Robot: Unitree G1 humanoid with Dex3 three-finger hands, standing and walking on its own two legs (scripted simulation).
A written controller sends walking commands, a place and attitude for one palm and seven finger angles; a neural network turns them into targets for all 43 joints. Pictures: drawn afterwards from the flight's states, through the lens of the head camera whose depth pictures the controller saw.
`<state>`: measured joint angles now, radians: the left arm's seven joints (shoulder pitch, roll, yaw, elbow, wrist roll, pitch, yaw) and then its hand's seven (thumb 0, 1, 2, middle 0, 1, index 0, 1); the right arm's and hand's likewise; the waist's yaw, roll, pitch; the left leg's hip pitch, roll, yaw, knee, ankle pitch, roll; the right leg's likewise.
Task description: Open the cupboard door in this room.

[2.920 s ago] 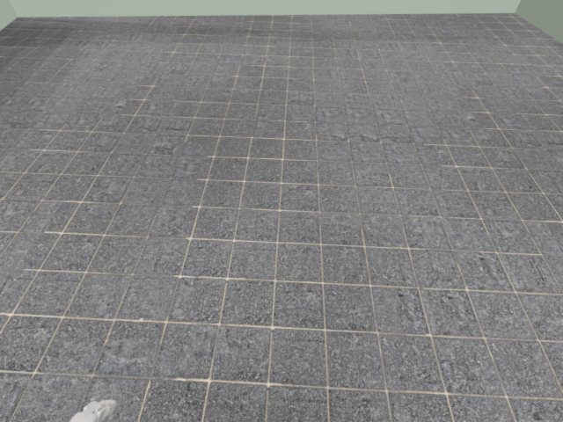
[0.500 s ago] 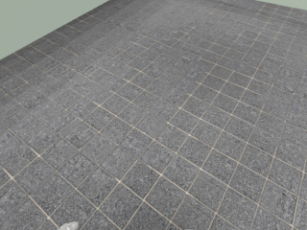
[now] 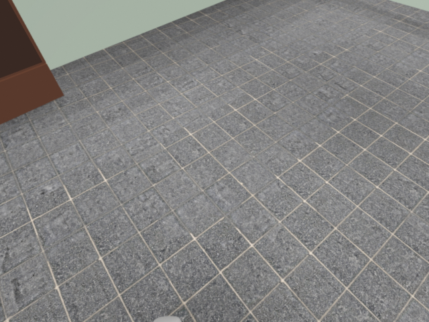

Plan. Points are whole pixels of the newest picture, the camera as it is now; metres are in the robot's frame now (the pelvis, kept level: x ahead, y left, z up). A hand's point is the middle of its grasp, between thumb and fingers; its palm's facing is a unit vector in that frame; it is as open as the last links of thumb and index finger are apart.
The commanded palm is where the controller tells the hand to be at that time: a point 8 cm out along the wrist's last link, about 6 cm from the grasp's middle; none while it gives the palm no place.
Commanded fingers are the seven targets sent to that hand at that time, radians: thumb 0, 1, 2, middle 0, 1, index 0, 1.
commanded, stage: turn or walk to find it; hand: left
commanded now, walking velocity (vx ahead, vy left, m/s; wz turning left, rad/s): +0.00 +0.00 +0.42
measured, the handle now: out of the picture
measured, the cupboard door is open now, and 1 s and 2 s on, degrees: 0 0 0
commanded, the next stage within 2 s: stand and wait in 0.60 s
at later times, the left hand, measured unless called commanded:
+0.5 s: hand out of the picture +0.04 +0.25 -0.16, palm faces +0.22 -0.94 -0.25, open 7.4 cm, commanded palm none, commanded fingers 0.00 0.90 0.90 -0.20 -0.30 -0.20 -0.30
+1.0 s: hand out of the picture -0.09 +0.18 -0.16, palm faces +0.42 -0.88 -0.24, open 7.4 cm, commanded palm none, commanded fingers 0.00 0.90 0.90 -0.20 -0.30 -0.20 -0.30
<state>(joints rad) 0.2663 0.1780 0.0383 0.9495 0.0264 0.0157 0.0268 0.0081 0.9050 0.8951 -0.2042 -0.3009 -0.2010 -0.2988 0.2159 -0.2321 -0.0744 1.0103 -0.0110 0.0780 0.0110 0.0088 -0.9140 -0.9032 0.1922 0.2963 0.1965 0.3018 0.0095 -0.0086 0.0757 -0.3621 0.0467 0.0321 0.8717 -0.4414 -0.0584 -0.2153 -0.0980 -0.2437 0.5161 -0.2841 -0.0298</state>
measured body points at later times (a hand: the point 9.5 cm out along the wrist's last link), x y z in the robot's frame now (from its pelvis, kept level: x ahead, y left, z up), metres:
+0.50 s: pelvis -0.02 +0.03 +0.00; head +0.01 +0.04 +0.45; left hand +0.03 +0.30 -0.14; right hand +0.08 -0.20 -0.14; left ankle -0.02 +0.12 -0.74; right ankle +0.00 -0.11 -0.69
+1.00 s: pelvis -0.04 -0.01 +0.00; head -0.02 -0.01 +0.45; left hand -0.11 +0.22 -0.14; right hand +0.08 -0.23 -0.15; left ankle -0.12 +0.11 -0.69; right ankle +0.00 -0.10 -0.74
